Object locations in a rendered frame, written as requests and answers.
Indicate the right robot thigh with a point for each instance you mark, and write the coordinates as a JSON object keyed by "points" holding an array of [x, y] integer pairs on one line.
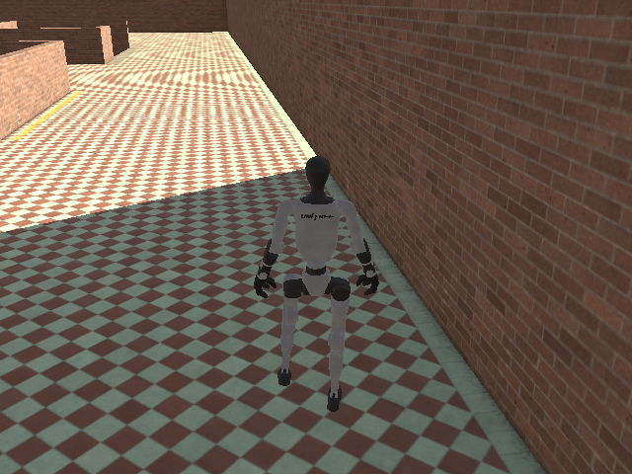
{"points": [[340, 298]]}

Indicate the right robot upper arm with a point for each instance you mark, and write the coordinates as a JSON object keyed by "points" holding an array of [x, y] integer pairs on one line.
{"points": [[348, 209]]}

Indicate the robot thigh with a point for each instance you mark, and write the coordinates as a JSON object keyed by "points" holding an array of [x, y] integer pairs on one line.
{"points": [[340, 298], [292, 287]]}

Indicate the robot right forearm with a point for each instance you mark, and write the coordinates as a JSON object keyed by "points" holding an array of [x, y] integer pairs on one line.
{"points": [[366, 261]]}

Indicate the left robot thigh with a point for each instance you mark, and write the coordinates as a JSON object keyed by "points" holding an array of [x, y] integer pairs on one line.
{"points": [[292, 287]]}

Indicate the robot right hand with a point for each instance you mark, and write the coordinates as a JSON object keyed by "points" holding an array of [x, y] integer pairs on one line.
{"points": [[368, 280]]}

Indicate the robot left forearm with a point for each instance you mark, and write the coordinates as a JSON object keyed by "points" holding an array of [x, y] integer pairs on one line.
{"points": [[267, 263]]}

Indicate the robot left hand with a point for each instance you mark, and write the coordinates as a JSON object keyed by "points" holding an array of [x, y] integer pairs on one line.
{"points": [[259, 283]]}

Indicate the left robot upper arm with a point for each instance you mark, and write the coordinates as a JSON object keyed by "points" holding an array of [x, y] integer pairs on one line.
{"points": [[285, 209]]}

